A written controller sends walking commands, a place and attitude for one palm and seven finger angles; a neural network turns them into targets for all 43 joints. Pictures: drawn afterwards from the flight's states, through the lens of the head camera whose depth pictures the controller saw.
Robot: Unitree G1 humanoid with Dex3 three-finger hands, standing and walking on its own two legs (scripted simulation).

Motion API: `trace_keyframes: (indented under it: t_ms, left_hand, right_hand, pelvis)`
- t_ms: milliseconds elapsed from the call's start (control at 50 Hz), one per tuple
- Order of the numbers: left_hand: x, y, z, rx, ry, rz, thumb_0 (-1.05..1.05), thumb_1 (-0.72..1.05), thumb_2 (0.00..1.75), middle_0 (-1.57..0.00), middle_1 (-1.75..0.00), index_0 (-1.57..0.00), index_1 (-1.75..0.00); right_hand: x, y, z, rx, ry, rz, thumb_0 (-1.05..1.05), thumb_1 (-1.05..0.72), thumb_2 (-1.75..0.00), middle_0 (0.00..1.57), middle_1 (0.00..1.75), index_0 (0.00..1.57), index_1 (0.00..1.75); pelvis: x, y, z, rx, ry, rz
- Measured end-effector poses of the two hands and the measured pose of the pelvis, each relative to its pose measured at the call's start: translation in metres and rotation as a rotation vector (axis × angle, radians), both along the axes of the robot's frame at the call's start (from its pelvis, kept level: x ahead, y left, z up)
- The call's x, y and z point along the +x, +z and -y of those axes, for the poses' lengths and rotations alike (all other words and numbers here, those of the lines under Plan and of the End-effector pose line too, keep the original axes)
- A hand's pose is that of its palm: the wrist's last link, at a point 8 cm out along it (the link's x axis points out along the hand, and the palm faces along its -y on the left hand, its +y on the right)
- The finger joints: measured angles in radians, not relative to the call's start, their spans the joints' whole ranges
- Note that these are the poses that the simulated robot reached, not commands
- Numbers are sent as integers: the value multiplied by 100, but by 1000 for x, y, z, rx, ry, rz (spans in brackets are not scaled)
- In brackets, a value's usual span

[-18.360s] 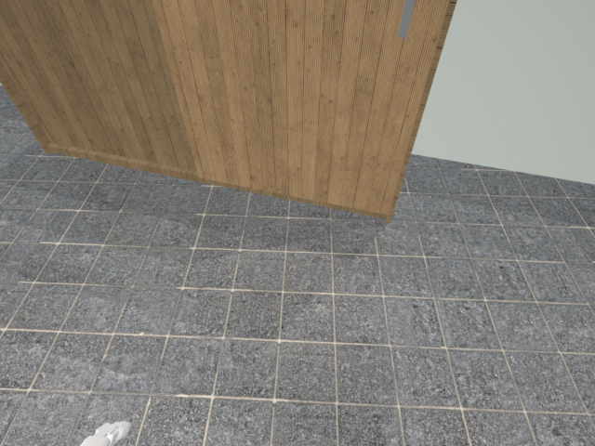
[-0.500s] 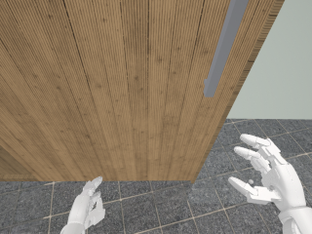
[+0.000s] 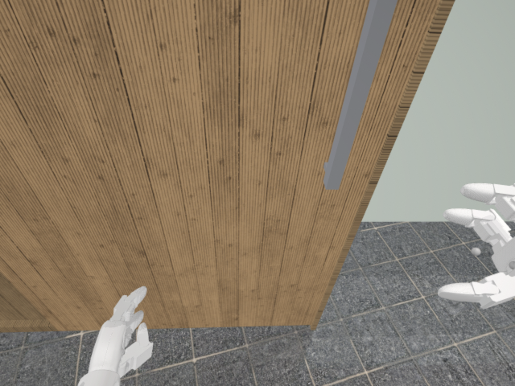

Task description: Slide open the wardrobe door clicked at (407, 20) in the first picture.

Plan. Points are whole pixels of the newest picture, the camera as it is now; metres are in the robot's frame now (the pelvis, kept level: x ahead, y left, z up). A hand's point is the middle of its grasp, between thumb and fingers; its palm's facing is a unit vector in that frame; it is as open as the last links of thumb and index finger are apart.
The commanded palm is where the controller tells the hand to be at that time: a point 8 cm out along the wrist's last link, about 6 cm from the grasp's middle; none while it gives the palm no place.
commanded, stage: raise the hand with hooked fingers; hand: right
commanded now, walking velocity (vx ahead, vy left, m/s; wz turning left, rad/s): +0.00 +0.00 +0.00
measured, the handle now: (349, 101) +0.49 -0.14 +0.24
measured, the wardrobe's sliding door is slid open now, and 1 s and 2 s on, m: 0.00 0.00 0.00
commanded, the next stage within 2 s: move the hooked fingers beside the handle in 0.88 s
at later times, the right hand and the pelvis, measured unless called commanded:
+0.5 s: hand out of the picture +0.29 -0.29 +0.25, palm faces +0.08 +0.99 -0.12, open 14.0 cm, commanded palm +0.24 -0.32 +0.25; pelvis +0.00 +0.00 +0.01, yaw +0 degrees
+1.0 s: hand (489, 193) +0.29 -0.27 +0.23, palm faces +0.02 +0.99 -0.14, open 14.0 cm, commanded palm +0.25 -0.32 +0.25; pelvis +0.01 +0.00 +0.01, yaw +0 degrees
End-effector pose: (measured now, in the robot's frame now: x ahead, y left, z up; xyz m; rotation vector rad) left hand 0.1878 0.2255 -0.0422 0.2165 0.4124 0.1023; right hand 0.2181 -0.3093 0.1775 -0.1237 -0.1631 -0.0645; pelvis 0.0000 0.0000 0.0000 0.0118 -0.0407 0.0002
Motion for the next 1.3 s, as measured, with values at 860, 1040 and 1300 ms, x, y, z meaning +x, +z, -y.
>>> trace_keyframes:
  t_ms: [860,1040,1300]
  left_hand:
    - [8,-10,2,-45,-24,-102,1,90,90,-20,-30,-20,-30]
    - [13,-10,8,-60,-28,-95,1,90,90,-20,-30,-20,-30]
    - [13,-15,3,-46,-14,-121,1,90,90,-20,-30,-20,-30]
  right_hand:
    - [44,62,30,8,-60,-94,-1,50,-30,31,120,30,120]
    - [45,64,12,-7,38,-34,-1,50,-30,31,120,30,120]
    - [69,53,-1,3,43,-92,-1,50,-30,30,120,30,120]
  pelvis:
    - [4,8,-4,-7,-4,16]
    - [10,8,-4,-10,4,6]
    - [10,8,-3,-11,-3,1]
